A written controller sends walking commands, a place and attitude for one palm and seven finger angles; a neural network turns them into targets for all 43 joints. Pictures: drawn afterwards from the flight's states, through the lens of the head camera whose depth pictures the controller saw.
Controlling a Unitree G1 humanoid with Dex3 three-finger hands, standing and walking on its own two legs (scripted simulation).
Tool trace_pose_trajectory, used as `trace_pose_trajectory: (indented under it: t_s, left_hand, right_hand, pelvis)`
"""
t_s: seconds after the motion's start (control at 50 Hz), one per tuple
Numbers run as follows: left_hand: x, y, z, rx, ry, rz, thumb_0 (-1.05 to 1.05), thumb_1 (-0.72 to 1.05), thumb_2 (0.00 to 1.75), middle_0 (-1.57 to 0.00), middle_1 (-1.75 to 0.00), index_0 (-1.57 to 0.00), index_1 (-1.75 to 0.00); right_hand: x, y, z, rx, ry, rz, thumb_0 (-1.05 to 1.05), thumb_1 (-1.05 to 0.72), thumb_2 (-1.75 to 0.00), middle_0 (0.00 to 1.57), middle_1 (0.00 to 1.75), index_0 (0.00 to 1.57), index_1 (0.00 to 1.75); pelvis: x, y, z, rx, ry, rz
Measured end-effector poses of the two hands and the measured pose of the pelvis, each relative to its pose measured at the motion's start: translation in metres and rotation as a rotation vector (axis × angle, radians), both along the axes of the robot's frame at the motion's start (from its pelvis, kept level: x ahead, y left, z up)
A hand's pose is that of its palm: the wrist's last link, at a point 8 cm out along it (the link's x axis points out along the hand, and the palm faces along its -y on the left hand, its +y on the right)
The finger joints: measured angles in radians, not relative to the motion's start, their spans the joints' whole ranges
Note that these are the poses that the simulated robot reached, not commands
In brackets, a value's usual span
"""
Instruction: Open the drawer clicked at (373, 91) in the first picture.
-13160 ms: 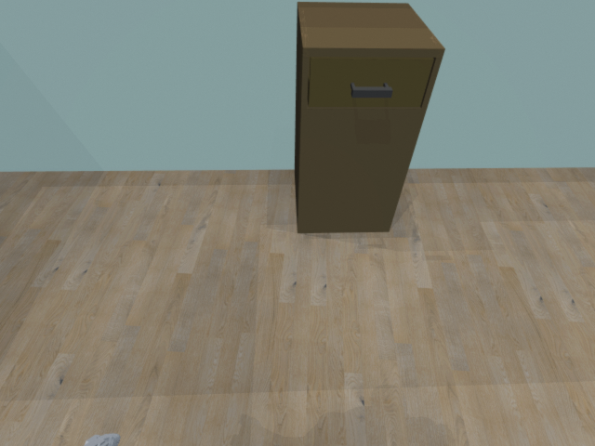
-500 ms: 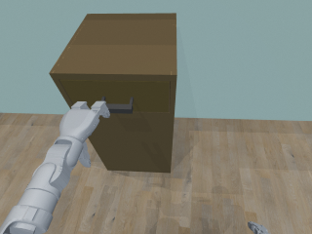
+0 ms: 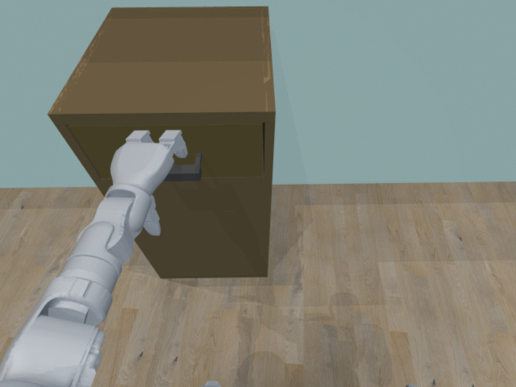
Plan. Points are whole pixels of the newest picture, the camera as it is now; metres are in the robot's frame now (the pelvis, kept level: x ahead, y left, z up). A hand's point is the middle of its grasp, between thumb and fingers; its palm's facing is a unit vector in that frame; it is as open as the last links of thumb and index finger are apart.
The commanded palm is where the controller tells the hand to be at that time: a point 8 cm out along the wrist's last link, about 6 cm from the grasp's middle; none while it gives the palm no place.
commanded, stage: move the hooked fingers above the handle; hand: left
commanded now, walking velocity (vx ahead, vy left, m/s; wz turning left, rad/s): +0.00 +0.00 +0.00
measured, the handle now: (172, 165) +0.54 +0.19 -0.02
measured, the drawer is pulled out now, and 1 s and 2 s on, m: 0.00 0.00 0.00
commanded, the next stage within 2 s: none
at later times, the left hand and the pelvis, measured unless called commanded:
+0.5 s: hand (183, 155) +0.50 +0.15 +0.04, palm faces +0.10 -0.08 -0.99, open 13.8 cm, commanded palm +0.47 +0.20 +0.09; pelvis -0.01 +0.00 -0.02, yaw -1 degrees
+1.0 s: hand (172, 163) +0.50 +0.17 +0.03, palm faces +0.07 -0.10 -0.99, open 13.9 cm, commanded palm +0.48 +0.19 +0.09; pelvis -0.01 +0.01 -0.02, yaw +0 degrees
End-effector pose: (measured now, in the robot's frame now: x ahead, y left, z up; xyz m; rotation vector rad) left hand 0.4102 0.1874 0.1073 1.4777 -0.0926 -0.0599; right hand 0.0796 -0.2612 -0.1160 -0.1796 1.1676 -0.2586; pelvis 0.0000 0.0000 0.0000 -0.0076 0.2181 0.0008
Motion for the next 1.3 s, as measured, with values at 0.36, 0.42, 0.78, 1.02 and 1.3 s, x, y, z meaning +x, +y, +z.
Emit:
trace_pose_trajectory:
  t_s: [0.36,0.42,0.78,1.02,1.3]
  left_hand:
    - [0.041,-0.022,-0.014,0.027,0.091,-0.04,-0.01,-0.49,0.31,-0.33,-1.2,-0.32,-1.2]
    - [0.057,-0.034,-0.01,0.0,0.001,-0.045,-0.01,-0.49,0.3,-0.33,-1.2,-0.32,-1.2]
    - [0.048,0.028,-0.025,0.094,0.221,0.18,0.0,-0.49,0.31,-0.34,-1.22,-0.32,-1.22]
    - [0.064,-0.011,-0.023,-0.006,-0.075,0.029,0.0,-0.49,0.31,-0.34,-1.22,-0.32,-1.21]
    - [0.062,0.019,-0.015,0.097,0.195,0.263,0.0,-0.49,0.31,-0.34,-1.22,-0.32,-1.22]
  right_hand:
    - [-0.083,-0.017,-0.001,-0.071,0.165,-0.096,0.01,-0.91,-0.9,0.2,0.3,0.2,0.3]
    - [-0.093,-0.018,-0.003,-0.08,0.172,-0.117,0.01,-0.91,-0.9,0.2,0.3,0.2,0.3]
    - [-0.103,0.007,-0.005,-0.023,0.196,-0.136,0.01,-0.9,-0.9,0.2,0.3,0.2,0.3]
    - [-0.079,-0.008,-0.009,-0.081,0.157,-0.078,0.01,-0.91,-0.9,0.2,0.3,0.2,0.3]
    - [-0.088,0.012,-0.009,0.01,0.159,-0.142,0.01,-0.91,-0.9,0.2,0.3,0.2,0.3]
  pelvis:
    - [-0.009,-0.002,-0.007,-0.016,0.061,0.012]
    - [-0.011,0.0,-0.013,-0.018,0.093,0.0]
    - [-0.011,0.003,-0.005,-0.017,0.082,-0.012]
    - [-0.012,0.011,-0.021,-0.031,0.144,-0.001]
    - [-0.009,0.002,-0.005,-0.014,0.082,-0.018]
